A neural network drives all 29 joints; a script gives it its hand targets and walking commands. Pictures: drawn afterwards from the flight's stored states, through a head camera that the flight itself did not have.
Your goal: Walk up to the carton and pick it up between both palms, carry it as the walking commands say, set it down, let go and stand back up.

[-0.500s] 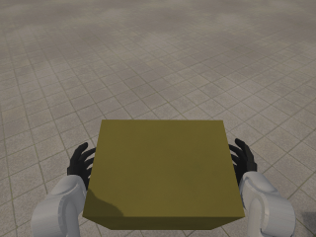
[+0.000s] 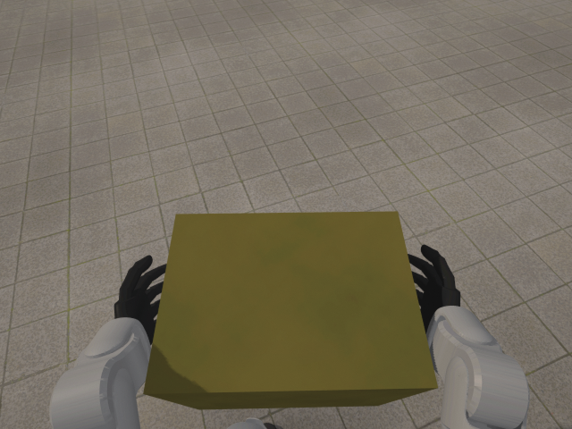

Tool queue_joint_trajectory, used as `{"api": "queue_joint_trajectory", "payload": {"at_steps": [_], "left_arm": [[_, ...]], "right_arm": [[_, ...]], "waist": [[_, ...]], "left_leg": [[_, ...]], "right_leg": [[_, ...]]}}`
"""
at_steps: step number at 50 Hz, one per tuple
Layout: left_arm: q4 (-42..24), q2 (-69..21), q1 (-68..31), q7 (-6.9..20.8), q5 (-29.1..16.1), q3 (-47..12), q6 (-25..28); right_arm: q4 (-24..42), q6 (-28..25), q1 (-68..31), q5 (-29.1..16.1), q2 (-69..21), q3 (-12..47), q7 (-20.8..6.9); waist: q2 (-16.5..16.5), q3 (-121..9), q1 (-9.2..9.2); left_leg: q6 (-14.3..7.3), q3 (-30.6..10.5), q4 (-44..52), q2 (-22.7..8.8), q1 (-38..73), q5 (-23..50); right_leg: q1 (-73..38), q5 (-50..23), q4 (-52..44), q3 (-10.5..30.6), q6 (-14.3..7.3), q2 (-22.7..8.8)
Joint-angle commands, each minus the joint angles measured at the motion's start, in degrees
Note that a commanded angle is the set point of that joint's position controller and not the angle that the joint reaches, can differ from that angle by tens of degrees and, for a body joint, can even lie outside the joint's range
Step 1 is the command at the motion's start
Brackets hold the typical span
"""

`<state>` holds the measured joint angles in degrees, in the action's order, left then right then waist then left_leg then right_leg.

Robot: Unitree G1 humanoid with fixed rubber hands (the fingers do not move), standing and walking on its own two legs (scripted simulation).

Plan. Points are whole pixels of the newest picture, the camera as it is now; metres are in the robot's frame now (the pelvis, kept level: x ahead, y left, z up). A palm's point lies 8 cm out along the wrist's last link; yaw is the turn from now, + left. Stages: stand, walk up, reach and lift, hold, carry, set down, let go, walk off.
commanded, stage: carry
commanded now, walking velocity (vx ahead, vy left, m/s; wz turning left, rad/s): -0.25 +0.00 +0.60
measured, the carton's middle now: (288, 320) +0.25 +0.00 +0.01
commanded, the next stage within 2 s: none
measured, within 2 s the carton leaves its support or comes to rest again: neither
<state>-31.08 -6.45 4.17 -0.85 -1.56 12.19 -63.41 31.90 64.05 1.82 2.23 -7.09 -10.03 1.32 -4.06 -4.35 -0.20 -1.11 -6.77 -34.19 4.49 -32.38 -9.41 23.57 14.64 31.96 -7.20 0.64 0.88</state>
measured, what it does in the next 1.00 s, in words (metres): walks backwards, turning left: left foot, then right foot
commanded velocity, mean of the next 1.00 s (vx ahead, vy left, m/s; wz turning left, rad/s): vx -0.21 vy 0.00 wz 0.52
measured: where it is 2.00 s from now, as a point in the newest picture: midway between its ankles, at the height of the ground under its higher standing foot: outside the picture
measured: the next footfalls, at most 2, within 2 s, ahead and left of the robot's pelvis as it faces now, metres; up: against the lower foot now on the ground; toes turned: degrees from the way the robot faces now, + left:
left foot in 0.34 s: -0.15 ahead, +0.20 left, +0.00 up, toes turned +15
right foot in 0.70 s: -0.14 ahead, -0.02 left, +0.00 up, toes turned +16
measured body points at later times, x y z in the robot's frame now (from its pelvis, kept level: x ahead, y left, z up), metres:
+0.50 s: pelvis -0.16 +0.07 +0.00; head -0.16 +0.08 +0.45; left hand -0.01 +0.33 +0.06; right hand +0.13 -0.01 +0.08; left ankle -0.18 +0.19 -0.72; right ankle -0.11 -0.07 -0.65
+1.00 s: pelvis -0.32 +0.03 +0.00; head -0.31 +0.02 +0.45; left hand -0.22 +0.31 +0.08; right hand -0.01 +0.02 +0.08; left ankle -0.44 +0.15 -0.68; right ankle -0.18 -0.03 -0.72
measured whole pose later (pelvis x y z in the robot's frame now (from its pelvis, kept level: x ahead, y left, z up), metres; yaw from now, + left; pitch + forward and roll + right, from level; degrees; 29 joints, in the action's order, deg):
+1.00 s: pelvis -0.32 +0.03 +0.00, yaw +35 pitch +2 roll +2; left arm -31.8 -6.8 4.3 -1.4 -1.6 11.7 -65.3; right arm 32.8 65.8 2.7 2.1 -6.2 -10.0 1.0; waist 0.2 -2.8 -0.1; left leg 2.8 -0.7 -52.2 -2.6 -22.9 -21.9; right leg 24.9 11.7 36.0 -14.3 -0.1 -12.1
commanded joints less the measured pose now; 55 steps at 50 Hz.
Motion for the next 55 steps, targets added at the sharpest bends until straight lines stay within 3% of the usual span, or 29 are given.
{"api": "queue_joint_trajectory", "payload": {"at_steps": [1,2,3,5,6,12,15,16,17,18,19,22,25,29,31,33,34,35,36,38,39,44,48,50,51,52,53,54,55], "left_arm": [[-16.7,-41.1,-22.9,5.1,-15.6,-49.1,0.5],[-15.7,-40.5,-21.9,5.2,-15.4,-49.3,0.0],[-14.7,-40.0,-22.8,5.2,-15.7,-48.9,-0.3],[-11.0,-39.2,-19.7,5.1,-14.0,-47.7,-1.2],[-9.9,-38.2,-21.9,5.1,-13.6,-46.2,-1.5],[-12.7,-34.8,-23.4,3.9,-13.1,-46.0,-2.7],[-11.3,-35.1,-23.9,3.3,-12.3,-46.0,-3.8],[-12.4,-35.9,-25.4,3.3,-13.1,-47.2,-3.7],[-11.4,-36.0,-26.4,3.1,-12.9,-47.1,-4.2],[-9.6,-35.3,-25.0,3.4,-12.6,-46.7,-4.4],[-11.8,-38.3,-26.8,3.7,-13.6,-49.4,-3.6],[-9.5,-43.3,-28.1,4.7,-15.6,-50.7,-2.8],[-12.6,-43.4,-30.2,4.7,-16.2,-51.9,-1.8],[-13.3,-42.9,-27.7,4.0,-15.8,-50.8,-1.2],[-16.9,-45.2,-28.6,4.3,-17.3,-51.4,0.2],[-17.2,-44.1,-24.7,4.5,-17.1,-50.5,0.6],[-14.1,-43.0,-23.0,4.5,-15.7,-48.1,0.4],[-14.3,-42.1,-21.9,4.6,-15.0,-48.2,0.5],[-15.0,-41.7,-20.5,5.2,-15.6,-48.3,0.2],[-16.2,-41.9,-22.5,5.4,-15.7,-49.4,0.0],[-14.1,-42.1,-23.5,5.6,-15.3,-48.0,-0.4],[-13.2,-35.8,-21.9,4.5,-13.7,-45.5,-1.5],[-15.4,-36.1,-26.5,4.0,-14.2,-47.1,-2.5],[-15.1,-35.7,-26.0,3.2,-13.6,-47.3,-3.1],[-13.6,-35.1,-24.9,3.2,-13.2,-46.7,-3.8],[-13.0,-35.5,-25.2,3.3,-13.6,-47.2,-4.1],[-13.6,-33.8,-27.2,3.1,-13.2,-47.2,-4.2],[-10.3,-34.3,-24.1,3.4,-12.7,-46.7,-4.8],[-12.3,-37.5,-28.8,3.7,-14.0,-48.9,-4.4]], "right_arm": [[15.8,-0.4,-23.3,-19.5,-41.9,49.1,-4.9],[14.2,-0.2,-22.4,-18.8,-41.0,48.1,-4.7],[11.3,0.3,-20.2,-18.4,-41.0,47.3,-4.6],[9.5,0.8,-19.8,-18.2,-39.8,47.3,-4.6],[8.1,1.4,-22.8,-18.1,-39.6,46.7,-4.3],[9.0,3.0,-23.4,-17.9,-36.8,45.9,-3.3],[6.2,3.7,-22.6,-17.2,-36.5,44.2,-3.5],[5.6,3.5,-20.8,-16.4,-36.1,43.6,-3.7],[4.8,3.6,-21.1,-16.8,-37.4,43.1,-4.2],[2.8,3.8,-18.4,-15.3,-35.4,41.8,-4.0],[6.2,2.9,-19.5,-16.6,-38.0,43.2,-4.6],[6.1,2.2,-21.2,-16.6,-40.5,43.3,-5.5],[5.5,0.9,-19.9,-16.8,-42.1,43.8,-5.7],[9.7,0.1,-19.6,-17.1,-40.9,45.1,-5.0],[15.0,-1.4,-23.1,-18.9,-43.4,47.4,-5.1],[14.2,-1.4,-18.3,-18.4,-42.9,47.6,-4.5],[12.9,-0.7,-18.5,-18.0,-42.6,47.6,-4.2],[15.0,-0.6,-19.9,-18.1,-41.8,48.2,-4.2],[15.5,-0.2,-21.3,-18.4,-41.6,48.6,-4.2],[14.3,-0.2,-22.1,-19.1,-42.1,48.1,-4.5],[12.7,0.1,-25.4,-19.8,-43.3,48.5,-4.4],[11.3,1.6,-23.1,-18.2,-37.5,47.2,-2.9],[11.1,2.6,-25.5,-18.4,-38.2,47.0,-2.6],[8.4,3.1,-22.6,-17.9,-37.8,45.8,-2.7],[7.7,3.5,-22.7,-17.4,-36.6,45.2,-2.7],[7.6,3.5,-22.9,-17.4,-37.0,45.2,-2.8],[5.9,3.6,-21.5,-16.9,-36.2,44.2,-3.2],[5.5,3.7,-19.6,-15.4,-34.2,42.6,-2.9],[5.1,3.5,-20.0,-15.7,-37.9,42.8,-3.4]], "waist": [[17.6,-18.7,0.18],[10.6,-15.8,0.06],[8.5,-12.3,-0.07],[8.0,-10.5,-0.42],[11.3,-10.1,-0.57],[19.7,-8.2,-0.24],[14.0,-8.3,-0.32],[6.2,-7.0,-0.73],[-8.2,-2.5,-1.19],[-17.4,-4.6,-0.37],[-16.6,-3.4,-1.26],[-8.9,-7.8,-0.55],[-9.0,-12.9,-1.26],[-10.0,-17.7,-1.72],[-11.2,-23.1,-1.54],[-5.6,-25.8,-0.2],[6.0,-22.0,0.34],[18.8,-21.1,0.16],[20.0,-19.2,0.08],[8.0,-14.3,0.05],[7.1,-13.0,-0.14],[16.5,-10.0,-0.64],[18.1,-10.5,-0.15],[15.6,-11.0,-0.37],[10.4,-10.6,-0.66],[4.9,-9.0,-0.85],[-6.9,-4.4,-0.87],[-18.1,-3.2,-0.99],[-15.6,-3.2,-1.39]], "left_leg": [[3.8,6.7,-37.1,-3.1,-5.7,-25.2],[3.5,5.0,-45.6,-5.0,-2.5,-19.9],[3.5,4.7,-47.4,-5.7,-3.7,-16.6],[4.0,5.5,-45.8,-5.5,-2.9,-12.0],[4.4,8.1,-41.0,-5.1,-2.4,-11.4],[4.0,12.8,-15.4,-6.2,5.0,-17.0],[2.4,12.2,-3.1,-6.2,11.0,-15.0],[2.2,7.7,5.7,-7.5,13.2,-12.1],[-0.6,-9.2,14.0,-15.0,12.1,-3.1],[-4.7,-28.7,13.8,-26.9,13.2,19.3],[-6.2,-20.6,10.7,-21.6,12.2,34.1],[-3.0,-9.7,5.4,-14.4,14.5,31.0],[-3.7,-13.3,5.9,-14.4,19.4,32.1],[-6.9,-18.1,5.7,-15.4,23.4,47.1],[-5.8,-16.8,6.8,-13.9,22.4,39.5],[-2.9,-12.3,4.0,-10.3,12.7,24.8],[-0.5,-6.4,-1.3,-6.1,0.4,4.9],[3.1,3.3,-19.7,-0.2,-7.3,-19.7],[4.0,7.9,-36.0,-3.2,-9.5,-24.8],[4.0,5.3,-48.1,-7.4,-4.5,-15.6],[4.1,5.4,-49.2,-6.8,-4.2,-12.3],[5.8,12.1,-31.8,-6.2,-2.6,-11.5],[3.3,13.1,-13.8,-7.3,5.2,-14.1],[2.3,12.9,-2.9,-7.8,11.1,-14.4],[2.1,13.7,2.5,-6.1,14.9,-13.9],[1.5,7.5,7.7,-8.0,15.2,-13.7],[-1.5,-11.1,16.1,-17.2,14.0,-17.3],[-5.2,-24.5,20.3,-25.6,9.5,-8.1],[-7.1,-19.4,19.1,-23.2,7.7,-0.4]], "right_leg": [[-18.3,-23.9,-12.4,16.0,-11.9,-34.1],[-10.9,-19.8,-12.5,10.1,-12.4,-30.3],[-7.2,-15.1,-12.4,6.3,-10.9,-27.6],[-6.3,-10.5,-10.0,1.3,-8.6,-22.1],[-6.1,-9.0,-8.5,-0.1,-8.0,-21.3],[-6.3,-5.6,-6.6,0.5,-4.9,-23.4],[-2.8,0.9,-0.7,-1.3,-2.5,-23.4],[1.4,3.2,7.0,-4.2,-0.1,-21.6],[10.8,14.8,18.0,-6.3,3.1,-15.7],[17.8,23.6,33.0,-0.8,5.5,-9.8],[17.9,22.4,35.9,6.3,4.9,-8.0],[15.8,13.0,39.1,5.6,3.9,-7.2],[11.5,14.7,31.9,6.1,3.2,-4.8],[4.9,16.1,17.6,5.0,2.7,0.3],[-3.8,11.3,8.2,4.8,1.8,0.8],[-19.9,-0.3,-6.0,3.9,0.7,-2.2],[-28.3,-7.1,-11.2,7.6,0.1,-10.1],[-28.9,-20.7,-12.3,18.8,-5.5,-26.8],[-20.3,-27.4,-10.8,18.4,-10.9,-34.9],[-9.9,-17.5,-10.6,6.3,-10.5,-27.5],[-7.1,-11.9,-10.0,2.4,-9.0,-24.1],[-9.4,-10.5,-6.7,-2.9,-5.5,-19.8],[-6.9,-0.8,-7.7,1.9,-5.0,-23.2],[-5.0,6.8,-6.7,1.8,-3.2,-23.5],[-0.4,14.3,-3.4,-0.4,-1.8,-21.8],[2.6,14.2,2.9,-2.8,0.3,-18.8],[12.1,17.8,15.6,-5.1,3.2,-14.1],[16.9,18.0,29.1,-0.4,5.0,-8.6],[16.2,17.4,34.9,5.0,3.6,-8.0]]}}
